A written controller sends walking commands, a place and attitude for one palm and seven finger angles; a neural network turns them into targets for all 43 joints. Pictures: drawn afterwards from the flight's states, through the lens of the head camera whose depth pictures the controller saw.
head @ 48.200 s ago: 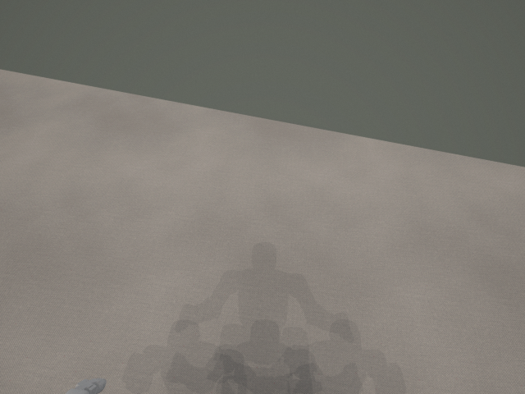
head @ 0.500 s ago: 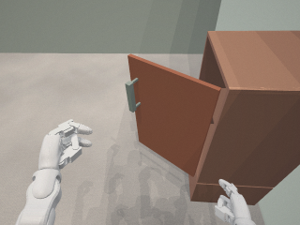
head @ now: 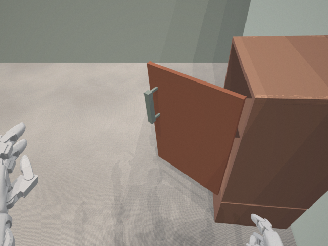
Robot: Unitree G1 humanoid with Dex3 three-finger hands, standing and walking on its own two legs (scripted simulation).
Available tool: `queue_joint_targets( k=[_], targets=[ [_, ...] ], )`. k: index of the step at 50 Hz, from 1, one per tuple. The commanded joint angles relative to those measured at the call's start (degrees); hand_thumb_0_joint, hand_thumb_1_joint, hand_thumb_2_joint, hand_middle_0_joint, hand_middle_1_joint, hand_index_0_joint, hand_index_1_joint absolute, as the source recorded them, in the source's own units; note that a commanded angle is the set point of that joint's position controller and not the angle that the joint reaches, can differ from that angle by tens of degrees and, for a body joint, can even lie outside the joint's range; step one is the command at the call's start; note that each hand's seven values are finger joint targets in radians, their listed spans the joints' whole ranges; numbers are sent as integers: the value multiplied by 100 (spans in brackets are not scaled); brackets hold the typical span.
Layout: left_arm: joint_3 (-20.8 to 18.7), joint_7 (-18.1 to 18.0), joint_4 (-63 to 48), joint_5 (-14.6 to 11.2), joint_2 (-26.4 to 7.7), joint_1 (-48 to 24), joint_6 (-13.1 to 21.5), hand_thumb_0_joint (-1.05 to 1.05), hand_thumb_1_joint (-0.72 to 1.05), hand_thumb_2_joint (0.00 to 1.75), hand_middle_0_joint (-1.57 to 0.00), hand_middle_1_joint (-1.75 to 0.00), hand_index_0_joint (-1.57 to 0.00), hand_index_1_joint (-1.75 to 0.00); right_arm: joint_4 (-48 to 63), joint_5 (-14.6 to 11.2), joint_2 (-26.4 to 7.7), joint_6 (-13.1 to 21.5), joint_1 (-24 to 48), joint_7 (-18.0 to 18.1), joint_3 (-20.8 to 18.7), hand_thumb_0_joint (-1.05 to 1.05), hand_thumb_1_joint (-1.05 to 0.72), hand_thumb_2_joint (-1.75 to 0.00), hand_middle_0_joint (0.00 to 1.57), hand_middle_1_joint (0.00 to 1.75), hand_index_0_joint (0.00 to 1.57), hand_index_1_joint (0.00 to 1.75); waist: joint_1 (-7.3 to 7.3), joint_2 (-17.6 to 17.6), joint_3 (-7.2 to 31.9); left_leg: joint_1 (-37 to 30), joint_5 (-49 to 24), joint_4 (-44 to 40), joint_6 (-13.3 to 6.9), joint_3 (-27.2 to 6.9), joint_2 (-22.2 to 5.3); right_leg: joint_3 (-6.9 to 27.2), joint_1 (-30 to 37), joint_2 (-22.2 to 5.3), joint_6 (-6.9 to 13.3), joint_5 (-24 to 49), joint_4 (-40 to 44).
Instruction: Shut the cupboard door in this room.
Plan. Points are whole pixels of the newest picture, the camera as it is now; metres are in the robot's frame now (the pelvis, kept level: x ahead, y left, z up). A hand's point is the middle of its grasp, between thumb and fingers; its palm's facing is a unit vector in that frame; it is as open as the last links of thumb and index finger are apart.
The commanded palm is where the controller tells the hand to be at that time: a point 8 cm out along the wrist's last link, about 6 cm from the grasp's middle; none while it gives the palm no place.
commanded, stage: draw the hand back to the body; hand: left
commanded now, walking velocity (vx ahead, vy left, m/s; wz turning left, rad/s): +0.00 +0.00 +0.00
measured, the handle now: (153, 105) +0.66 +0.14 -0.05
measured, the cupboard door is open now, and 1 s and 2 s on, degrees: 56 56 56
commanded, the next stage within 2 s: step back with the hand held close in 0.20 s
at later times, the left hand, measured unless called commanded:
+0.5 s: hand (44, 172) +0.20 +0.26 +0.16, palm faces +0.42 -0.78 -0.45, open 7.4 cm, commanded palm +0.14 +0.30 +0.17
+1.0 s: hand (20, 196) +0.15 +0.28 +0.15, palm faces +0.41 -0.78 -0.48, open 7.4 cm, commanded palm +0.09 +0.31 +0.17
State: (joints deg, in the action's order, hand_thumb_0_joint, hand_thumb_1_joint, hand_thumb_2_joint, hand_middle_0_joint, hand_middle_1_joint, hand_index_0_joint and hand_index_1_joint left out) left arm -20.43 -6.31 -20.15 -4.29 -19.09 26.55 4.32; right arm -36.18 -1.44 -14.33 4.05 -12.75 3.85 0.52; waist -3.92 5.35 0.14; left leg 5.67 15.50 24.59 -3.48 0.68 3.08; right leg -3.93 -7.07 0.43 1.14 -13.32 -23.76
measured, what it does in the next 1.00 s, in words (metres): shifts its weight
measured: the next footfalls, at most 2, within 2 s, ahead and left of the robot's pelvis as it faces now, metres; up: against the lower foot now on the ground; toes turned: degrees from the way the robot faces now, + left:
right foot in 1.84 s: -0.12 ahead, -0.11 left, +0.00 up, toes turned +5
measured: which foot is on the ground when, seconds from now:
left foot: down 0.00-1.00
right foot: down 0.00-1.00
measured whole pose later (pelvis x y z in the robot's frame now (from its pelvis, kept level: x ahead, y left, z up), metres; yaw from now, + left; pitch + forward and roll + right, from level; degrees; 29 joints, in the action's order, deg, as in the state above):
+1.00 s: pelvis -0.05 +0.02 -0.01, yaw -1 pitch +1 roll -1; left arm -24.8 -7.3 -26.3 -2.2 -23.3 31.1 11.1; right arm -30.8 -0.8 -13.6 -0.1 -12.6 5.3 -0.2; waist -0.3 1.3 1.7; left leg 20.6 15.1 34.0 -5.2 2.8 3.0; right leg -2.6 -21.5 0.1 0.0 -11.1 -31.2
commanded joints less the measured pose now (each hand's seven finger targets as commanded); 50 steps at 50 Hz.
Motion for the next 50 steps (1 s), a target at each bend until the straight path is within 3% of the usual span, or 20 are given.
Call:
queue_joint_targets(
  k=[1, 5, 9, 15, 16, 17, 18, 19, 21, 26, 30, 32, 36, 39, 44, 45, 48, 50],
  targets=[
    [-545, -110, -1288, -12, -1225, -697, 442, 0, 90, 90, -20, -30, -20, -30, 969, 10, -487, 439, 893, 66, -167, 0, -90, -90, 20, 30, 20, 30, 58, -247, 318, 367, -725, -521, 196, -262, -392, 302, 251, -134, 26, 253, 357],
    [-682, -131, -1406, -11, -1355, -627, 451, 0, 90, 90, -20, -30, -20, -30, 927, 18, -466, 506, 924, 68, -143, 0, -90, -90, 20, 30, 20, 30, 28, 8, 292, 390, -947, -475, 230, -252, -385, 331, 312, -115, 51, 487, 376],
    [-637, -112, -1373, -11, -1239, -542, 449, 0, 90, 90, -20, -30, -20, -30, 938, 24, -425, 519, 878, 47, -131, 0, -90, -90, 20, 30, 20, 30, 36, 73, 173, 387, -1100, -485, 269, -242, -395, 291, 279, -97, 54, 623, 329],
    [-652, -57, -1103, -46, -1193, -340, 426, 0, 90, 90, -20, -30, -20, -30, 939, 22, -456, 476, 853, 30, -170, 0, -90, -90, 20, 30, 20, 30, 45, -349, 117, 375, -1149, -467, 225, -183, -410, 308, 226, -87, 24, 678, 397],
    [-609, -42, -1145, -55, -1143, -384, 422, 0, 90, 90, -20, -30, -20, -30, 957, 18, -438, 458, 851, 27, -167, 0, -90, -90, 20, 30, 20, 30, 57, -289, 195, 335, -1156, -453, 216, -154, -406, 322, 241, -113, 13, 704, 371],
    [-1235, -104, -1591, -10, -1768, -1036, 696, 0, 90, 90, -20, -30, -20, -30, 1108, 14, -663, 325, 823, 22, -257, 0, -90, -90, 20, 30, 20, 30, 280, -221, -29, 845, -615, -168, 66, -349, -531, 1021, -120, -479, 63, 784, 638],
    [-993, -84, -1062, -12, -1418, -424, 747, 0, 90, 90, -20, -30, -20, -30, 963, 56, -595, 255, 746, 29, -261, 0, -90, -90, 20, 30, 20, 30, 328, -486, 94, 732, -529, 47, 67, -371, -503, 1149, -283, -698, 138, 678, 732],
    [-746, -60, -1007, 10, -1187, -270, 782, 0, 90, 90, -20, -30, -20, -30, 972, 56, -606, 180, 742, -1, -282, 0, -90, -90, 20, 30, 20, 30, 360, -599, 156, 702, -481, 177, 87, -374, -485, 1228, -438, -796, 177, 526, 785],
    [-775, -68, -1098, 23, -1242, -146, 918, 0, 90, 90, -20, -30, -20, -30, 985, 72, -596, 104, 758, 0, -308, 0, -90, -90, 20, 30, 20, 30, 372, -502, 374, 744, -722, 189, 111, -391, -510, 1101, -362, -860, 207, 816, 606],
    [-991, -127, -1397, -28, -1462, 216, 946, 0, 90, 90, -20, -30, -20, -30, 1159, 51, -637, -118, 779, 95, -362, 0, -90, -90, 20, 30, 20, 30, 357, -261, 958, 840, -2073, -24, 152, -480, -708, 668, 122, -560, 43, 2075, -218],
    [-1202, -156, -1631, -45, -1680, 349, 885, 0, 90, 90, -20, -30, -20, -30, 1294, 41, -671, -269, 759, 148, -409, 0, -90, -90, 20, 30, 20, 30, 339, -275, 1205, 1032, -2681, 89, 191, -499, -766, 652, 332, -498, 4, 2687, -552],
    [-1142, -159, -1649, -48, -1596, 460, 867, 0, 90, 90, -20, -30, -20, -30, 1353, 34, -670, -315, 713, 157, -413, 0, -90, -90, 20, 30, 20, 30, 355, -289, 1212, 1135, -2789, 83, 208, -543, -827, 641, 327, -458, -6, 2651, -681],
    [-1154, -180, -1552, -47, -1567, 597, 831, 0, 90, 90, -20, -30, -20, -30, 1398, 33, -664, -360, 717, 174, -414, 0, -90, -90, 20, 30, 20, 30, 362, -349, 1007, 1585, -1943, -81, 103, -632, -903, 708, 273, -416, -52, 2112, -669],
    [-1110, -205, -1649, 4, -1556, 481, 882, 0, 90, 90, -20, -30, -20, -30, 1426, 34, -713, -322, 700, 190, -406, 0, -90, -90, 20, 30, 20, 30, 378, -197, 778, 2151, -878, -353, -22, -783, -970, 716, 306, -286, -114, 1429, -694],
    [-1150, -235, -1738, 106, -1534, 265, 998, 0, 90, 90, -20, -30, -20, -30, 1431, 64, -746, -197, 657, 212, -384, 0, -90, -90, 20, 30, 20, 30, 386, -22, 528, 3288, 811, -746, -203, -1021, -1098, 739, 753, -128, -159, 960, -1019],
    [-1282, -242, -1797, 143, -1674, 189, 1039, 0, 90, 90, -20, -30, -20, -30, 1409, 81, -777, -165, 674, 220, -398, 0, -90, -90, 20, 30, 20, 30, 375, -1, 568, 3460, 1094, -800, -239, -1087, -1120, 769, 881, -98, -161, 948, -1058],
    [-1151, -251, -1793, 190, -1493, 79, 1101, 0, 90, 90, -20, -30, -20, -30, 1395, 83, -761, -75, 578, 201, -388, 0, -90, -90, 20, 30, 20, 30, 409, -73, 470, 3786, 1611, -831, -275, -1130, -1127, 777, 933, -75, -159, 796, -1193],
    [-1276, -273, -1801, 233, -1625, 23, 1134, 0, 90, 90, -20, -30, -20, -30, 1371, 108, -801, -28, 571, 199, -401, 0, -90, -90, 20, 30, 20, 30, 398, -39, 457, 3970, 1790, -815, -300, -1174, -1117, 831, 1010, -63, -150, 779, -1219]
  ],
)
